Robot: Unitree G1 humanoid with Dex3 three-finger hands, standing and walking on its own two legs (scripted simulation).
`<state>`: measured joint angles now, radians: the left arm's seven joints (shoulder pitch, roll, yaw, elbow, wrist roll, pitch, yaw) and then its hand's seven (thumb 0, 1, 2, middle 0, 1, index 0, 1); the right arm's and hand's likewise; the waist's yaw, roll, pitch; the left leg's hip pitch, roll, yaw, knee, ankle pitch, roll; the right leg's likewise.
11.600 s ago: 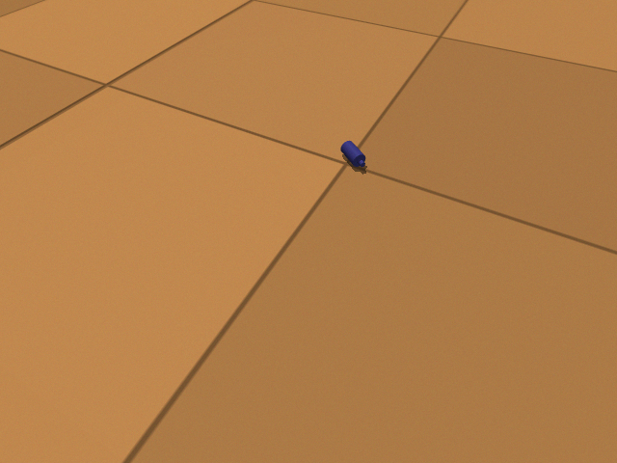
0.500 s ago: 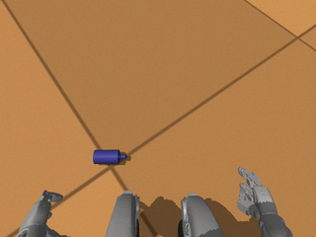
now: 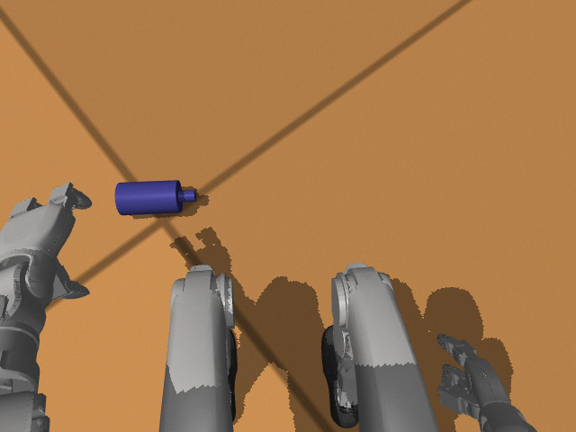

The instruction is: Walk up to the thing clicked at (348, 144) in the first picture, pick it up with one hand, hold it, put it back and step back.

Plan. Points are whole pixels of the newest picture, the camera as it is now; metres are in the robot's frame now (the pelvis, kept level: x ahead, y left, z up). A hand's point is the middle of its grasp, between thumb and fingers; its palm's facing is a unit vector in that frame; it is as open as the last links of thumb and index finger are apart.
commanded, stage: rise first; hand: left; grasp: from above
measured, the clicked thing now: (158, 197) +0.51 +0.29 -0.39
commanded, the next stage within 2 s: none
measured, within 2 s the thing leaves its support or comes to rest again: neither
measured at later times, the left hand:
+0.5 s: hand (92, 227) +0.40 +0.34 -0.22, palm faces -0.48 -0.07 -0.87, open 14.2 cm
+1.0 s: hand (106, 218) +0.43 +0.34 -0.26, palm faces -0.46 -0.04 -0.89, open 14.0 cm
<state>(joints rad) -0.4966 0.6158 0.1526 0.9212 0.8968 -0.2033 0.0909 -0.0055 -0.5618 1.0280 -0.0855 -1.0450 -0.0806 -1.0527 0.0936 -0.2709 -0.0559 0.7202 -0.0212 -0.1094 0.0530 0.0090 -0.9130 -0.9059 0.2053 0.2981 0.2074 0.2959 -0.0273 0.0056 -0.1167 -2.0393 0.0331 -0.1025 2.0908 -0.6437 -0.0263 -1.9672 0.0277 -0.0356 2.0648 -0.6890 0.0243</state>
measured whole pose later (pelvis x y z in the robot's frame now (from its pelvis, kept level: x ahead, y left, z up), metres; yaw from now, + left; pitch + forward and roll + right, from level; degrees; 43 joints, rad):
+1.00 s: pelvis +0.00 +0.01 -0.10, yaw -5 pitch +33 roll -9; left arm -0.81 0.81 0.17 1.32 1.30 -0.34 0.36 0.00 -0.51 0.98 -0.08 -1.02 -0.10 -1.00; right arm 0.08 -0.26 0.03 0.75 -0.14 0.00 0.13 0.00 -0.91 -0.90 0.21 0.30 0.21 0.30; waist -0.15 -0.05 -0.04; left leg -2.31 0.02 -0.17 2.42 -0.68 -0.02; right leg -2.20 0.05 -0.08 2.34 -0.72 0.05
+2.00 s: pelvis +0.00 +0.01 -0.11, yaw -6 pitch +32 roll -10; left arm -0.92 0.90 0.16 1.43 1.31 -0.33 0.35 0.00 -0.52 1.01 -0.13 -0.97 -0.11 -0.99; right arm 0.09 -0.27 0.10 0.74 -0.16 0.00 0.13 0.00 -0.91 -0.90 0.21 0.30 0.21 0.30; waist -0.20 -0.05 -0.01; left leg -2.35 0.01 -0.20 2.46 -0.68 -0.02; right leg -2.22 0.06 -0.10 2.36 -0.71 0.06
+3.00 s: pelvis +0.00 +0.01 -0.11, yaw -6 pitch +31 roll -11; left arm -0.96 0.93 0.11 1.45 1.32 -0.34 0.34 0.00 -0.52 1.01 -0.14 -0.95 -0.12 -0.97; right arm 0.11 -0.26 0.13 0.73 -0.16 0.00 0.13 0.00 -0.90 -0.90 0.20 0.30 0.21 0.30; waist -0.22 -0.06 0.00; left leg -2.35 0.01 -0.20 2.46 -0.67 -0.01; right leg -2.22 0.05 -0.10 2.36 -0.70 0.06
